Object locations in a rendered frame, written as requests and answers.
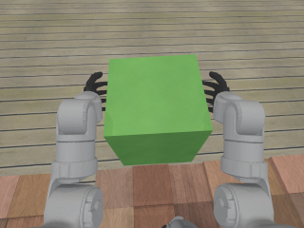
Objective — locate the robot left forearm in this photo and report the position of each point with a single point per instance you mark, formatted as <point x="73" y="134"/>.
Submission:
<point x="76" y="132"/>

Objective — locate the robot right upper arm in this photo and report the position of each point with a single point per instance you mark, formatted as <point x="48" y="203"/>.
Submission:
<point x="244" y="205"/>

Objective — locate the robot left upper arm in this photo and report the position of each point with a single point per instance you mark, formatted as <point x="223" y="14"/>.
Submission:
<point x="74" y="206"/>

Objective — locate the left robot hand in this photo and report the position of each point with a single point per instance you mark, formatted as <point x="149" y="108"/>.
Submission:
<point x="92" y="86"/>

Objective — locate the robot right forearm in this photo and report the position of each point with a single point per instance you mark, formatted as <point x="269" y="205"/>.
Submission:
<point x="244" y="136"/>

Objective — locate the right robot shin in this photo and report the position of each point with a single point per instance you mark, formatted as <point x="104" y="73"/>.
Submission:
<point x="177" y="217"/>

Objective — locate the carton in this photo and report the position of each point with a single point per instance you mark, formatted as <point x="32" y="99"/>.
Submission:
<point x="155" y="109"/>

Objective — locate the right robot hand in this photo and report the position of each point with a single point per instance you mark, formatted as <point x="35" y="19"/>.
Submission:
<point x="220" y="87"/>

